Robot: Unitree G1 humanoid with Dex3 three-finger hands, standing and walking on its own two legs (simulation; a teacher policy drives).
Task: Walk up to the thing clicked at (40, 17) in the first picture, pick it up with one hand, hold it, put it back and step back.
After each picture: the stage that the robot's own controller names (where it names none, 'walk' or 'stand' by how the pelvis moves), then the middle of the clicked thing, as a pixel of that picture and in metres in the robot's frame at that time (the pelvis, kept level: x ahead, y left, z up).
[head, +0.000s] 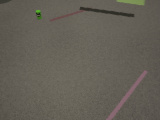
stand; (38, 14) +2.01 +0.70 -0.72
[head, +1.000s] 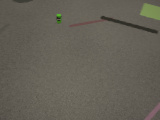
walk; (58, 18) +1.96 +0.31 -0.70
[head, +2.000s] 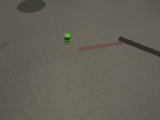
walk; (67, 39) +1.43 +0.17 -0.71
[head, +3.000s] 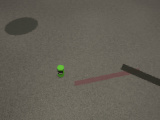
walk; (60, 71) +0.97 +0.21 -0.72
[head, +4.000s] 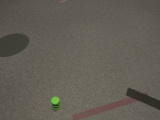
walk; (55, 103) +0.63 +0.21 -0.71
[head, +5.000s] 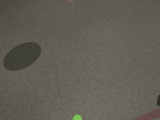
walk; out of the picture +0.43 +0.14 -0.68
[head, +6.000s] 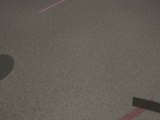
stand; out of the picture +0.40 +0.17 -0.69
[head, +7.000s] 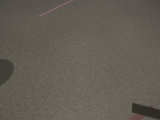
stand; out of the picture +0.37 +0.17 -0.72
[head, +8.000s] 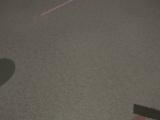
stand; out of the picture +0.36 +0.17 -0.73
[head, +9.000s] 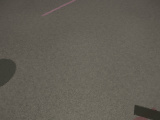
stand; out of the picture +0.36 +0.17 -0.73
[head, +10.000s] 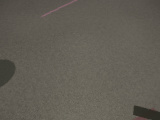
stand; out of the picture +0.36 +0.17 -0.73
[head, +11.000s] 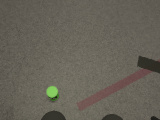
go down; (52, 93) +0.41 +0.17 -0.51
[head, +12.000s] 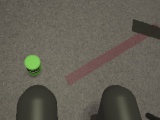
go down; (33, 65) +0.45 +0.20 -0.32
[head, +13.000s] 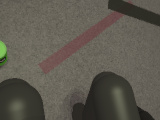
close in; out of the picture +0.43 +0.23 -0.25
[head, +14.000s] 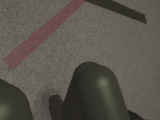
close; out of the picture +0.43 +0.25 -0.23
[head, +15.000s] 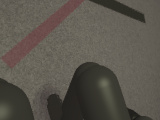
lift; out of the picture +0.42 +0.25 -0.23
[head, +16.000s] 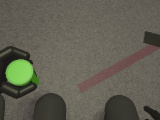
lift; (24, 77) +0.34 +0.20 -0.03
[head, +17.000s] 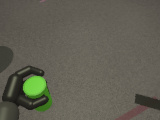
hold; (39, 94) +0.31 +0.16 +0.02
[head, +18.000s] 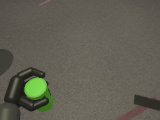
hold; (40, 95) +0.31 +0.16 +0.01
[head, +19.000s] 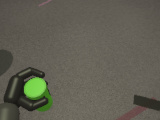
hold; (39, 95) +0.31 +0.16 +0.01
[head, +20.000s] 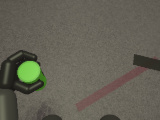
crouch; (33, 77) +0.37 +0.17 -0.05
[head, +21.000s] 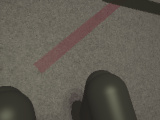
lower; out of the picture +0.45 +0.25 -0.15
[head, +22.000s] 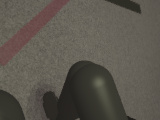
lower; out of the picture +0.44 +0.28 -0.23
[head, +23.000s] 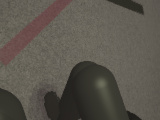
lower; out of the picture +0.44 +0.28 -0.23
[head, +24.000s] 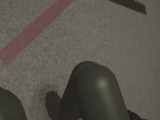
lower; out of the picture +0.44 +0.28 -0.23
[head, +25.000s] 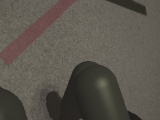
lower; out of the picture +0.44 +0.28 -0.22
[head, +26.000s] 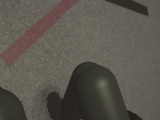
open; out of the picture +0.44 +0.28 -0.24
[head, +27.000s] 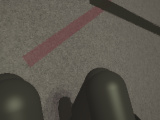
stand; out of the picture +0.45 +0.26 -0.25
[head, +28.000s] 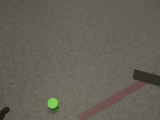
stand; (53, 105) +0.42 +0.17 -0.58
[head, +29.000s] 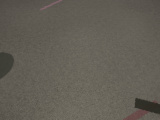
stand; out of the picture +0.40 +0.17 -0.67
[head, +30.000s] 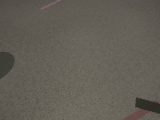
stand; out of the picture +0.40 +0.17 -0.67
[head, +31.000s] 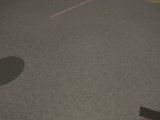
stand; out of the picture +0.41 +0.14 -0.72
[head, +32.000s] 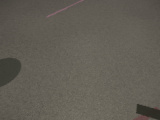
stand; out of the picture +0.41 +0.17 -0.73
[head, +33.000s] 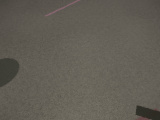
stand; out of the picture +0.38 +0.18 -0.73
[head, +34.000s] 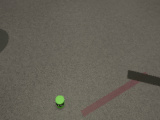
walk; (60, 102) +0.50 +0.15 -0.71
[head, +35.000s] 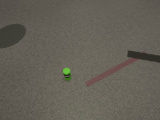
walk; (67, 74) +0.83 +0.24 -0.70
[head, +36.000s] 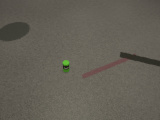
walk; (66, 66) +1.06 +0.17 -0.71
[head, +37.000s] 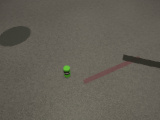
stand; (67, 71) +0.99 +0.20 -0.73
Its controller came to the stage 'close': yes
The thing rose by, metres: 0.71
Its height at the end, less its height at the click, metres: +0.00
